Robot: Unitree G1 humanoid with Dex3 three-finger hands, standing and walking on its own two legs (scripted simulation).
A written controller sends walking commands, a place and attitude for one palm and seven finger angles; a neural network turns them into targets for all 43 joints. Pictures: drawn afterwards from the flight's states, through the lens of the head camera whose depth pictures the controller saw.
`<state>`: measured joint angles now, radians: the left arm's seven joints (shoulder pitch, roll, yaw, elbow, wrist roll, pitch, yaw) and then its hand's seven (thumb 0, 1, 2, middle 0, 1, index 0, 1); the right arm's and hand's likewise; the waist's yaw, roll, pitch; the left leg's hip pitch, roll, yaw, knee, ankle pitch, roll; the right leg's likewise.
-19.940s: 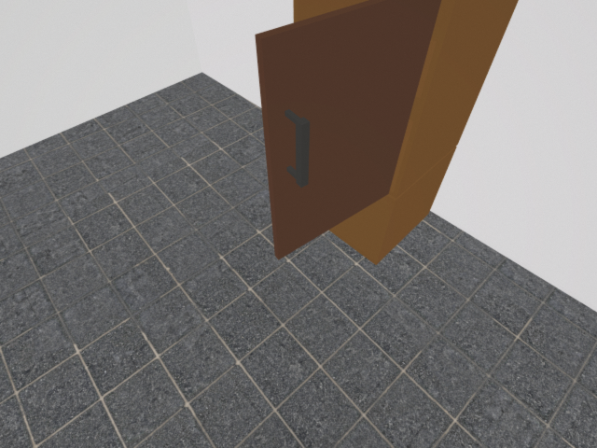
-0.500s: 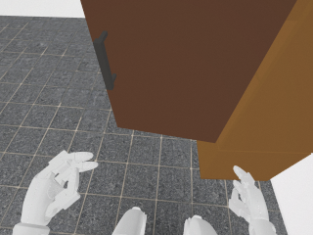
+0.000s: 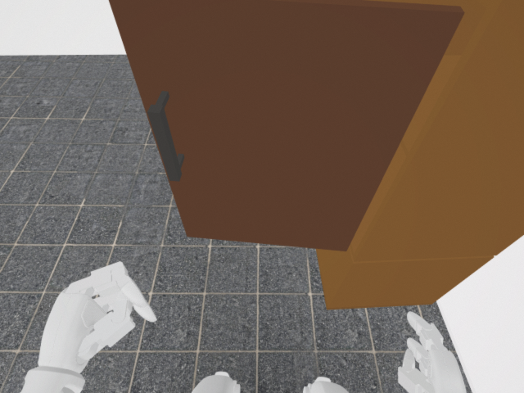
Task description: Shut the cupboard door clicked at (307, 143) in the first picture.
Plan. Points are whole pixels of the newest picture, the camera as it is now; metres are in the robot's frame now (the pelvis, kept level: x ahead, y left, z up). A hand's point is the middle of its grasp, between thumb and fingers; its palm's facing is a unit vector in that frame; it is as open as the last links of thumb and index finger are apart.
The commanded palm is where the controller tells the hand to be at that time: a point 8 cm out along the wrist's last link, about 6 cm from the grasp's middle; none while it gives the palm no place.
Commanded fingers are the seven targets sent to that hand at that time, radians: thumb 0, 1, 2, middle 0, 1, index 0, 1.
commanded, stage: raise the hand and make a fist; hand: left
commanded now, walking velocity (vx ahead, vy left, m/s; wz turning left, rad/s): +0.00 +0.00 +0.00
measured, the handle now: (169, 139) +0.49 +0.20 +0.10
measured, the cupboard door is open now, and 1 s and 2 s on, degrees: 81 81 81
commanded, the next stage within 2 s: bring the fist close to the handle in 0.82 s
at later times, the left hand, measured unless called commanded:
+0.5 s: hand (115, 279) +0.24 +0.20 +0.11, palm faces -0.01 -1.00 -0.06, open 3.1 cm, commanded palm +0.21 +0.25 +0.11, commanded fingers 0.00 0.90 0.90 -1.30 -1.50 -1.30 -1.50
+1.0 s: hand (128, 281) +0.23 +0.18 +0.11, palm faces +0.00 -1.00 -0.08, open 3.1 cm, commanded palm +0.22 +0.24 +0.11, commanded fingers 0.00 0.90 0.90 -1.30 -1.50 -1.30 -1.50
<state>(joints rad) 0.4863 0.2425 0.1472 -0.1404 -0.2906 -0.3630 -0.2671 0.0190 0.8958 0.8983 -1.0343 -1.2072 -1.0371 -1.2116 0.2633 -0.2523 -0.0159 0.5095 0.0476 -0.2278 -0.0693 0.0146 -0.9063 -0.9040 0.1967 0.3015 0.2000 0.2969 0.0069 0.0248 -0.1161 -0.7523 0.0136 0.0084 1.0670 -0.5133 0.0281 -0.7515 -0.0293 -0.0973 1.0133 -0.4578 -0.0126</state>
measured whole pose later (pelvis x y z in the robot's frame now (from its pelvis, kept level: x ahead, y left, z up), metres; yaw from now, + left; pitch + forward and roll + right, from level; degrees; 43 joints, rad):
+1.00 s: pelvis +0.01 +0.00 +0.02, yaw +0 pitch +8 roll -1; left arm 0.36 0.25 0.17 -0.08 -0.27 -0.27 -0.24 0.02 0.89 0.90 -1.30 -1.50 -1.30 -1.50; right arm 0.27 -0.25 0.03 0.54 0.05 -0.25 -0.06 0.01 -0.90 -0.90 0.20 0.30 0.20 0.30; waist 0.01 0.05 -0.10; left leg -0.58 0.01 0.01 0.91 -0.46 0.02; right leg -0.59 -0.03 -0.09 0.87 -0.41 -0.01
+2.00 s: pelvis +0.01 -0.01 +0.03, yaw -1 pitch +10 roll +0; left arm -0.33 0.26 0.20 0.56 -0.20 -0.29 -0.16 0.02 0.90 0.90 -1.30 -1.50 -1.30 -1.50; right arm 0.28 -0.25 0.02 0.62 0.04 -0.09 -0.03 0.01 -0.91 -0.90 0.20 0.30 0.20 0.30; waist -0.04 0.02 -0.08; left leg -0.59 0.01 0.05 0.84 -0.43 0.02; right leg -0.62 -0.02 -0.06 0.83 -0.38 -0.01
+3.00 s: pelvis +0.00 +0.00 +0.02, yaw -1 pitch +14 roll -1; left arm -0.73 0.40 0.26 1.03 -0.19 -0.37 -0.34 0.02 0.90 0.90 -1.31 -1.50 -1.33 -1.50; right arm 0.33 -0.28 0.02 0.66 0.04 -0.01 -0.04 0.01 -0.91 -0.90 0.20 0.30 0.20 0.30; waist -0.09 0.01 -0.07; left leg -0.71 0.01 0.03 0.89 -0.42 0.03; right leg -0.72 -0.02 -0.07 0.86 -0.37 -0.01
